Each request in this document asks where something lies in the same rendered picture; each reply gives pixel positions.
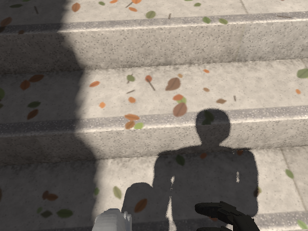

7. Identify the right robot hand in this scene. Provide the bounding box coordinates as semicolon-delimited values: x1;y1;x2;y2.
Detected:
194;201;260;231

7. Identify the robot left thigh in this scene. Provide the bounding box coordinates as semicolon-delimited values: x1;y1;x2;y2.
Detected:
91;210;132;231

